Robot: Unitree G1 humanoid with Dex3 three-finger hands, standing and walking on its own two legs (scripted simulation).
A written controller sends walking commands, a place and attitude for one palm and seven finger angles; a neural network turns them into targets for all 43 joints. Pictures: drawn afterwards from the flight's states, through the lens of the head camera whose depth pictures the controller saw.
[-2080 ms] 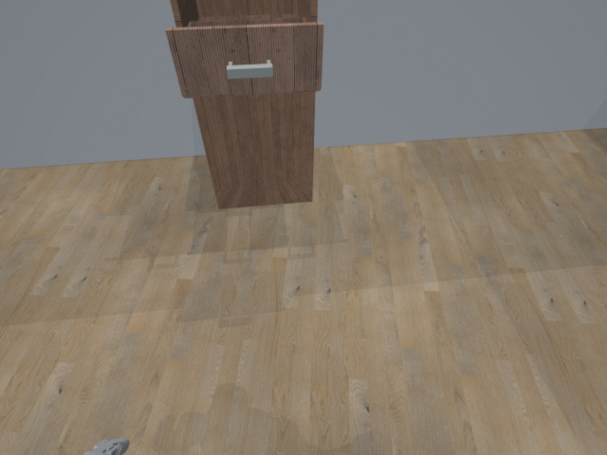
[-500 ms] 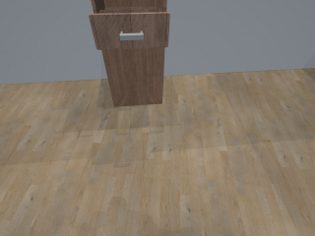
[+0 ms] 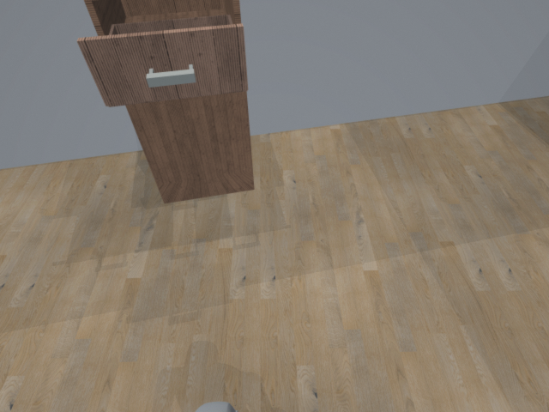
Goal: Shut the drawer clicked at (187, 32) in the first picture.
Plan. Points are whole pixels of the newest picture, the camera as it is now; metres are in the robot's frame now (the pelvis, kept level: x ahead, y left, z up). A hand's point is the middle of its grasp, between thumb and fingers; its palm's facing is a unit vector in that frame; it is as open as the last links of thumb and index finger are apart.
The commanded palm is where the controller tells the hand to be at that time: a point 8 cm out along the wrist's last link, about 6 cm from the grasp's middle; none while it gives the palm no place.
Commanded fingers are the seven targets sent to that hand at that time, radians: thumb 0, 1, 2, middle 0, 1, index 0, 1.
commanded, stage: walk to a spot facing it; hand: left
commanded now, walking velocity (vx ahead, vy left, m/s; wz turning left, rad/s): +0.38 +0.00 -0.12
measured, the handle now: (171, 74) +0.87 +0.36 +0.04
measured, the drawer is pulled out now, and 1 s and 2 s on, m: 0.28 0.28 0.28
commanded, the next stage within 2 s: turn to face it in 0.52 s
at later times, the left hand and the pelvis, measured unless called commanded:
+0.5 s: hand (175, 340) +0.26 +0.22 -0.18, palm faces -0.04 -0.99 -0.15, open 7.4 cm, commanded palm none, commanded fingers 0.00 0.90 0.90 -0.20 -0.30 -0.20 -0.30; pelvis +0.23 +0.05 +0.00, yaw -8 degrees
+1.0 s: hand (240, 232) +0.52 +0.14 -0.16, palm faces -0.07 -0.99 -0.14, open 7.3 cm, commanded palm none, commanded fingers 0.00 0.90 0.90 -0.20 -0.30 -0.20 -0.30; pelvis +0.38 +0.00 -0.01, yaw -4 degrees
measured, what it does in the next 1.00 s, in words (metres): walks ahead: left foot, then right foot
